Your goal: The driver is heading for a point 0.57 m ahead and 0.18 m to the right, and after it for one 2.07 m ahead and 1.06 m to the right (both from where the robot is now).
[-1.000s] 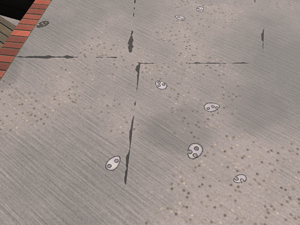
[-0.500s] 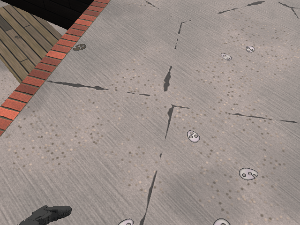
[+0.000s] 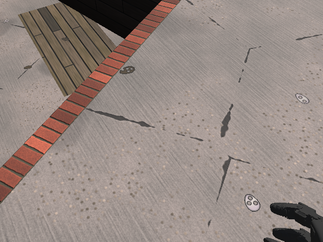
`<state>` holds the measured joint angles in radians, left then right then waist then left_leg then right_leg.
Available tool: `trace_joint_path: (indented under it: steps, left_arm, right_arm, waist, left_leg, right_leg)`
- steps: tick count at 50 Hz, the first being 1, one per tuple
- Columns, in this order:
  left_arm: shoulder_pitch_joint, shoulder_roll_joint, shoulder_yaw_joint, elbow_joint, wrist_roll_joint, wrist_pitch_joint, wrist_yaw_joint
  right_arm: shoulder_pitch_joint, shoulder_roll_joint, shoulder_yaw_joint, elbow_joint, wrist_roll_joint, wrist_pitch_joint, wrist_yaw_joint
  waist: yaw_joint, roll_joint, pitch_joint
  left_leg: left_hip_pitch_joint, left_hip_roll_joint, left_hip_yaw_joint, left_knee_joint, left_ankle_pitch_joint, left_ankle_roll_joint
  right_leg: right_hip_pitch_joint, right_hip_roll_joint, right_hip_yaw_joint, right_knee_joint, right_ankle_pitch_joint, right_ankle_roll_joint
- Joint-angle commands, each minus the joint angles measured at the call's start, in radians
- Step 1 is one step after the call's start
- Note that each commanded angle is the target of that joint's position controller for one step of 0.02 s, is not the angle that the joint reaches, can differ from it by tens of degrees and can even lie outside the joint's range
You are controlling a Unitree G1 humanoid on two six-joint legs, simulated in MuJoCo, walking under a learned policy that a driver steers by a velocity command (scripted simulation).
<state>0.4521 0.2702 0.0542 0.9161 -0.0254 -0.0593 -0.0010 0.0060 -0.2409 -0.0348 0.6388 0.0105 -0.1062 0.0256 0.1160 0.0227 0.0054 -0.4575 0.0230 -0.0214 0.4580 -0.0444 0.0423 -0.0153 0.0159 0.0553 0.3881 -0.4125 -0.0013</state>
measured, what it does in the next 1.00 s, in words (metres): walks ahead, turning right: right foot, then left foot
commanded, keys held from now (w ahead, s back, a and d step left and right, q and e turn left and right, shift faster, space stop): w+e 0.90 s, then w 0.10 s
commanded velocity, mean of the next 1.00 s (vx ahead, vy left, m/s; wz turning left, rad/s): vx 0.50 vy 0.00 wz -0.52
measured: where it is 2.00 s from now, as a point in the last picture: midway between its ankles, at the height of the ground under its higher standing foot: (286, 152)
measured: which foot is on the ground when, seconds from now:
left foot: down 0.00-0.50, up 0.52-0.98, down 1.00-1.00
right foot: down 0.00-0.02, up 0.04-0.50, down 0.52-1.00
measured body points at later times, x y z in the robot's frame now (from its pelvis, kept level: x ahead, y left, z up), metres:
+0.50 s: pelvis +0.25 -0.04 -0.01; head +0.28 -0.06 +0.44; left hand +0.52 +0.13 -0.09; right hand +0.18 -0.33 -0.14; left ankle +0.11 +0.13 -0.73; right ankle +0.34 -0.17 -0.73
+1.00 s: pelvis +0.52 -0.13 +0.00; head +0.53 -0.15 +0.45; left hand +0.71 +0.10 -0.11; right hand +0.59 -0.46 -0.07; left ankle +0.68 -0.10 -0.73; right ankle +0.34 -0.17 -0.73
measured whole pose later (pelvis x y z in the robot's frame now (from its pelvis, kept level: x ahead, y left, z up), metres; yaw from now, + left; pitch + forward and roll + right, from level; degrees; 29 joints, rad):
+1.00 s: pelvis +0.52 -0.13 +0.00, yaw -34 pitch +2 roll +0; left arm 0.39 0.30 0.08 0.74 -0.02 -0.03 0.01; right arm 0.03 -0.28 -0.05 0.69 0.00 -0.12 0.03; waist 0.08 0.02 0.00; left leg -0.46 -0.01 -0.04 0.47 -0.03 0.01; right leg -0.07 0.09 0.21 0.51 -0.46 -0.05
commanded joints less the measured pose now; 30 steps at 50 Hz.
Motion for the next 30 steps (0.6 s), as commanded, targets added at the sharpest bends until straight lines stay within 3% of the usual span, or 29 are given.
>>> trace_joint_path:
  steps: [1,2,3,5,6,8,11,16,21,23,24,25,26,27,28,29,30]
  left_arm:
    - [-0.015,0.025,-0.010,-0.113,0.021,-0.027,0.006]
    - [0.026,0.054,-0.008,-0.114,-0.007,-0.041,0.003]
    - [-0.041,0.141,0.018,-0.117,-0.025,-0.038,0.005]
    - [-0.130,0.130,0.025,-0.133,-0.010,-0.022,0.007]
    - [-0.131,0.116,0.030,-0.134,-0.003,-0.008,0.007]
    - [-0.120,0.071,0.024,-0.141,-0.005,0.016,0.002]
    - [-0.167,0.059,0.026,-0.174,0.002,0.030,0.000]
    - [-0.324,0.038,0.011,-0.229,0.006,0.020,-0.033]
    - [-0.444,0.060,0.013,-0.302,0.004,0.024,-0.057]
    - [-0.414,0.087,0.027,-0.315,0.007,0.028,-0.061]
    - [-0.332,0.115,0.044,-0.302,0.006,0.030,-0.059]
    - [-0.172,0.165,0.076,-0.259,0.002,0.032,-0.051]
    - [-0.006,0.262,0.114,-0.223,-0.001,0.041,-0.029]
    - [-0.049,0.372,0.123,-0.235,-0.007,0.031,-0.027]
    - [-0.014,0.280,0.096,-0.264,0.001,0.016,-0.032]
    - [-0.046,0.225,0.079,-0.252,0.010,0.002,-0.035]
    - [-0.105,0.195,0.070,-0.259,0.006,-0.003,-0.034]
  right_arm:
    - [0.421,-0.302,-0.106,0.023,-0.036,-0.001,-0.026]
    - [0.444,-0.258,-0.096,0.040,-0.028,0.008,-0.022]
    - [0.388,-0.185,-0.074,0.039,-0.016,0.009,-0.021]
    - [0.264,-0.112,-0.049,0.040,-0.012,0.007,-0.015]
    - [0.220,-0.091,-0.044,0.044,-0.016,0.001,-0.012]
    - [0.183,-0.099,-0.052,0.059,-0.021,-0.011,-0.011]
    - [0.193,-0.129,-0.065,0.088,-0.026,-0.021,-0.020]
    - [0.233,-0.178,-0.079,0.122,-0.017,-0.008,-0.036]
    - [0.295,-0.223,-0.096,0.160,0.009,0.022,-0.038]
    - [0.286,-0.252,-0.103,0.161,0.016,0.037,-0.041]
    - [0.277,-0.263,-0.106,0.159,0.020,0.046,-0.043]
    - [0.269,-0.251,-0.099,0.155,0.022,0.053,-0.046]
    - [0.288,-0.208,-0.079,0.135,-0.003,0.047,-0.050]
    - [0.374,-0.063,-0.031,0.072,-0.036,0.017,-0.036]
    - [0.256,-0.149,-0.043,0.066,0.006,-0.021,-0.023]
    - [0.171,-0.188,-0.053,0.040,0.039,-0.037,-0.018]
    - [0.167,-0.174,-0.047,0.045,0.023,-0.045,-0.025]
  waist:
    - [-0.233,0.153,-0.341]
    - [-0.223,0.276,-0.409]
    - [-0.222,0.167,-0.247]
    - [-0.172,0.082,-0.081]
    - [-0.140,0.096,-0.035]
    - [-0.106,0.095,-0.002]
    - [-0.097,0.048,0.016]
    - [-0.148,0.021,0.051]
    - [-0.180,0.023,0.086]
    - [-0.145,0.053,0.044]
    - [-0.093,0.062,-0.013]
    - [-0.007,0.043,-0.097]
    - [0.053,-0.071,-0.195]
    - [-0.078,-0.320,-0.290]
    - [0.008,-0.181,-0.374]
    - [0.012,-0.135,-0.230]
    - [-0.033,-0.064,-0.158]
  left_leg:
    - [0.858,0.352,-0.414,0.016,-0.009,0.178]
    - [0.869,0.434,-0.682,-0.103,-0.181,0.256]
    - [0.744,0.387,-0.560,-0.131,-0.259,0.215]
    - [0.489,0.298,-0.328,-0.202,-0.198,0.163]
    - [0.396,0.266,-0.249,-0.244,-0.149,0.150]
    - [0.298,0.252,-0.147,-0.303,-0.060,0.151]
    - [0.299,0.256,-0.036,-0.329,0.057,0.163]
    - [0.339,0.233,0.125,-0.333,0.085,0.128]
    - [0.497,0.282,0.177,-0.267,0.143,0.097]
    - [0.535,0.283,0.209,-0.146,0.437,0.074]
    - [0.530,0.268,0.233,-0.012,0.603,0.059]
    - [0.457,0.227,0.267,0.200,0.647,0.026]
    - [0.203,0.183,0.274,0.521,0.349,-0.028]
    - [-0.237,-0.025,0.148,0.855,-0.541,-0.087]
    - [-0.340,-0.025,-0.060,0.942,-0.553,-0.066]
    - [-0.414,0.016,-0.056,0.922,-0.456,-0.041]
    - [-0.373,0.059,-0.057,0.838,-0.370,-0.028]
  right_leg:
    - [-0.562,-0.006,-0.012,0.629,0.124,-0.027]
    - [-0.717,0.002,0.060,0.815,-0.190,-0.020]
    - [-0.785,-0.054,0.078,0.891,-0.122,-0.020]
    - [-0.745,-0.117,0.042,0.845,0.025,-0.016]
    - [-0.702,-0.141,0.048,0.803,0.071,-0.013]
    - [-0.643,-0.156,0.041,0.779,0.126,-0.002]
    - [-0.688,-0.161,0.054,0.698,0.235,0.013]
    - [-0.653,-0.141,-0.014,0.411,0.454,-0.001]
    - [-0.671,-0.115,-0.076,0.279,0.337,-0.052]
    - [-0.577,-0.059,-0.134,0.264,0.230,-0.090]
    - [-0.455,-0.011,-0.169,0.249,0.199,-0.114]
    - [-0.225,0.044,-0.185,0.188,0.254,-0.149]
    - [0.090,-0.065,0.022,0.168,0.287,-0.212]
    - [0.386,-0.309,0.607,0.044,0.103,-0.405]
    - [0.416,-0.353,0.762,-0.092,0.015,-0.409]
    - [0.327,-0.329,0.619,-0.100,0.100,-0.360]
    - [0.184,-0.286,0.503,-0.090,0.191,-0.326]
